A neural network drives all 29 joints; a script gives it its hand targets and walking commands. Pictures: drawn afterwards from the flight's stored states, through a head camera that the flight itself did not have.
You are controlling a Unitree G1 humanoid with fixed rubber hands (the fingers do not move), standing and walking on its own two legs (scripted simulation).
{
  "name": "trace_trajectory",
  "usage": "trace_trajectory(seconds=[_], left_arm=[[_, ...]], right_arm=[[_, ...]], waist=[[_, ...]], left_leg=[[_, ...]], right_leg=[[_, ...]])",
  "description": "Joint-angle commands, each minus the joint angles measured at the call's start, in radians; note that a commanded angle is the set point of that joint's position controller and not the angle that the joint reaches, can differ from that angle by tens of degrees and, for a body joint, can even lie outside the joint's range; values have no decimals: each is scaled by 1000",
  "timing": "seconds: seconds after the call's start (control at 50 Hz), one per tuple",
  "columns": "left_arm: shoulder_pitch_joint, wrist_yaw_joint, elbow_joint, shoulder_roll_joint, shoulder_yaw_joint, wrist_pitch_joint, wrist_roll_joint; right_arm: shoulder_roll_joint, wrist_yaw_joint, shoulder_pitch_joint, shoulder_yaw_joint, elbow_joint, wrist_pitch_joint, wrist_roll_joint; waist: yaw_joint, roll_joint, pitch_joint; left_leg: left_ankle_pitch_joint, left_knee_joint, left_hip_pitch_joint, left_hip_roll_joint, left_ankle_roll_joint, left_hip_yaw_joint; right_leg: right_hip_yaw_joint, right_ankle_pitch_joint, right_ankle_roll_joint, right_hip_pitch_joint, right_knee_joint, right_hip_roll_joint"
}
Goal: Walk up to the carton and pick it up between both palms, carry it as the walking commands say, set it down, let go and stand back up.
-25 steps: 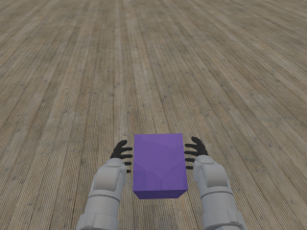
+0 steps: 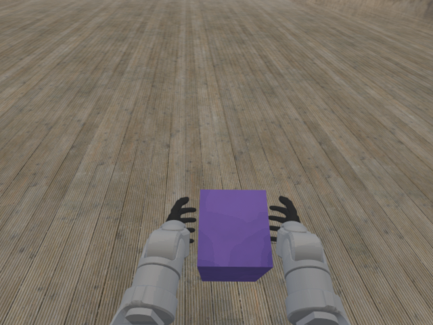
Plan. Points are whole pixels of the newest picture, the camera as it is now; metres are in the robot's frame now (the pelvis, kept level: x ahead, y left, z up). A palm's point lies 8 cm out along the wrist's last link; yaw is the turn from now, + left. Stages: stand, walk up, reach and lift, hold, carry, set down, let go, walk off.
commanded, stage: hold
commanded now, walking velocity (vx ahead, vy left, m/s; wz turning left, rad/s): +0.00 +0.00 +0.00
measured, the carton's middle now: (230, 240) +0.37 -0.05 -0.06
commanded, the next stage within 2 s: set down in 0.30 s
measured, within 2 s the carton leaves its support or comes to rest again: neither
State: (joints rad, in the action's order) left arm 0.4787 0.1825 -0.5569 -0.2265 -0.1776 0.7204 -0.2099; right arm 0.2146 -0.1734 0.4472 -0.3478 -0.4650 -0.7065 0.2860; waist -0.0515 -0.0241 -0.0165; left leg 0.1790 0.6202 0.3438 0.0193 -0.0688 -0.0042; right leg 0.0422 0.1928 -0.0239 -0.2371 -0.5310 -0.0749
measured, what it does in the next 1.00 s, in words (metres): stands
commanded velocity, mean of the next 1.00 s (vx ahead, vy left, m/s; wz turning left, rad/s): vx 0.00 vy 0.00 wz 0.00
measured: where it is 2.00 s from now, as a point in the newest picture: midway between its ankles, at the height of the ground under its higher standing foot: outside the picture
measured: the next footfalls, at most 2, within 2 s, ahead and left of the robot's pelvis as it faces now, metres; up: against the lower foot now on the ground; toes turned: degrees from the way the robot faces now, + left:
none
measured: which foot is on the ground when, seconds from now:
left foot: down 0.00-1.00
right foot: down 0.00-1.00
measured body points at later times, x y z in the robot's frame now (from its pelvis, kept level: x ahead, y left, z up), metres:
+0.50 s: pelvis +0.03 -0.02 +0.00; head -0.09 -0.01 +0.44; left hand +0.34 +0.08 +0.05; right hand +0.34 -0.15 +0.05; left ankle +0.10 +0.07 -0.72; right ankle +0.06 -0.11 -0.72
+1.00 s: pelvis -0.03 -0.02 -0.04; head +0.06 -0.02 +0.40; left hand +0.34 +0.07 -0.07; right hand +0.34 -0.16 -0.06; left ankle +0.10 +0.06 -0.72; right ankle +0.06 -0.11 -0.72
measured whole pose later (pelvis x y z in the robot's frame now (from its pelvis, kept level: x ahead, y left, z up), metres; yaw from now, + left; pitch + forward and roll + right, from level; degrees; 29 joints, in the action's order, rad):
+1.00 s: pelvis -0.03 -0.02 -0.04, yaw +0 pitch +3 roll -1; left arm 0.59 0.18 -0.67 -0.26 -0.40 0.30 -0.36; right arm 0.24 -0.12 0.65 -0.53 -0.72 -0.24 0.40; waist -0.05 -0.01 0.15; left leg 0.23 0.87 0.68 0.06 -0.05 -0.01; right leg 0.03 0.31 -0.05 -0.63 -0.89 -0.06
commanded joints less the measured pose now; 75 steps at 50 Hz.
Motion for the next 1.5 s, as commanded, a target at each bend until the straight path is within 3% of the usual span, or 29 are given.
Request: trace_trajectory(seconds=[0.0,0.04,0.08,0.16,0.2,0.26,0.28,0.3,0.34,0.36,0.48,0.58,0.6,0.74,0.76,0.78,0.88,0.9,0.96,1.04,1.06,1.08,1.1,1.18,1.24,1.38,1.4,1.42,1.48], left_arm=[[1051,-332,44,-1228,491,-155,368],[911,-305,-130,-1202,385,-169,268],[1056,-304,-255,-1185,314,-192,255],[1178,-295,-284,-1120,145,-236,185],[950,-245,-470,-1022,-81,-195,95],[900,-255,-519,-992,-100,-166,61],[947,-272,-524,-1047,-53,-166,86],[524,-256,-604,-835,-339,-129,-94],[473,-250,-471,-841,-226,-146,-72],[800,-257,-265,-895,-86,-170,45],[793,-262,-170,-1029,118,-197,38],[593,-290,6,-1142,347,-289,122],[732,-294,1,-1113,336,-306,134],[606,-283,-135,-1027,232,-424,8],[790,-281,-49,-1036,328,-452,93],[719,-289,-160,-916,122,-455,-13],[775,-260,-137,-1041,273,-486,0],[774,-244,-137,-988,174,-497,-48],[927,-225,16,-983,305,-524,-2],[739,-223,-173,-941,185,-513,-81],[899,-223,-69,-991,254,-530,-41],[821,-222,-122,-926,218,-532,-57],[868,-225,-20,-953,293,-558,-21],[848,-218,-47,-840,298,-614,-16],[691,-207,-149,-943,320,-597,-34],[640,-183,-26,-774,383,-714,4],[708,-173,32,-777,500,-722,71],[676,-167,0,-705,421,-715,29],[663,-171,24,-741,478,-728,90]], right_arm=[[999,365,733,428,-118,57,-325],[970,374,754,415,-277,78,-331],[907,368,762,259,-413,90,-252],[980,384,890,194,-445,94,-256],[906,362,1003,170,-502,97,-269],[899,320,965,88,-445,87,-212],[896,311,953,82,-446,74,-195],[756,316,881,36,-500,58,-109],[842,282,692,42,-514,93,-88],[803,269,759,-11,-480,121,-77],[797,276,734,15,-466,221,-20],[1008,275,677,381,-118,294,-166],[944,289,689,324,-194,300,-161],[1017,300,763,447,-156,407,-127],[1004,286,747,439,-216,422,-134],[961,271,722,376,-297,418,-84],[898,310,783,310,-302,495,-33],[914,310,705,284,-399,487,-13],[856,321,752,247,-356,504,15],[867,312,882,366,-310,513,-42],[852,310,794,281,-395,514,6],[869,305,742,267,-427,512,7],[859,297,731,260,-386,534,37],[915,265,729,384,-393,562,-52],[822,249,673,292,-371,589,31],[863,195,658,513,-290,662,-75],[840,190,558,537,-290,665,-102],[818,190,608,539,-315,665,-114],[758,131,674,604,-177,692,-126]], waist=[[-150,25,-454],[-90,-101,-438],[-166,-97,-390],[-43,-76,-386],[115,-40,-167],[46,29,-96],[-51,6,-165],[217,105,116],[185,211,0],[-6,173,-19],[-81,-15,-49],[-25,13,-374],[-69,-11,-378],[65,35,-435],[-31,86,-481],[87,120,-402],[-32,36,-440],[44,-53,-447],[-74,-43,-614],[116,-27,-552],[-29,-53,-550],[22,-11,-576],[-57,-25,-667],[62,70,-645],[-48,24,-598],[56,53,-872],[-5,29,-904],[105,27,-929],[28,72,-1022]], left_leg=[[331,-103,-213,-32,86,-265],[380,-114,-211,-59,94,-283],[407,-127,-158,-59,102,-275],[366,-182,-60,-81,100,-245],[327,-166,-64,-71,95,-207],[198,-149,-104,-53,93,-144],[161,-163,-176,-37,82,-133],[228,-117,-128,7,34,-108],[-42,-115,-393,8,34,-121],[10,-110,-423,-26,53,-141],[107,-96,-326,-41,49,-157],[-252,-61,-311,-4,8,-160],[-176,-62,-327,-29,21,-163],[74,-11,-165,34,-27,-174],[77,-15,-199,8,-29,-182],[161,67,-58,23,-15,-148],[184,32,-115,-7,21,-276],[241,81,-29,25,40,-197],[355,73,-139,16,47,-284],[273,122,-34,41,28,-211],[311,125,32,50,32,-215],[303,122,24,50,32,-232],[235,189,56,55,47,-204],[125,245,167,77,31,-152],[182,237,140,66,33,-233],[-59,430,302,117,40,-132],[-76,421,343,123,31,-128],[-71,464,379,131,52,-107],[-20,575,473,133,48,-108]], right_leg=[[-210,252,-80,-29,110,17],[-220,204,-86,1,108,37],[-195,220,-120,14,128,24],[-165,153,-103,174,119,32],[-204,261,-112,29,184,73],[-189,225,-116,35,186,72],[-169,121,-90,46,174,27],[-248,449,-39,-139,198,140],[-219,258,-12,-229,226,98],[-207,255,-40,-214,186,119],[-195,202,-98,-163,136,99],[-224,-218,-45,87,64,77],[-186,-135,-52,-13,41,64],[-214,88,-40,-129,-40,42],[-198,74,-41,-83,-39,23],[-229,235,-50,-172,-15,67],[-186,130,-70,-369,-170,21],[-206,220,-82,-343,-149,31],[-197,167,-71,-366,-240,1],[-231,238,-52,-372,-239,13],[-206,232,-59,-389,-251,-19],[-174,196,-53,-403,-288,-18],[-205,125,-60,-427,-308,-11],[-217,155,-35,-364,-289,-25],[-208,142,-45,-558,-351,-29],[-224,-69,0,-457,-443,-40],[-214,-105,-4,-479,-486,-64],[-204,-80,-13,-513,-509,-62],[-256,-52,-13,-400,-527,-41]])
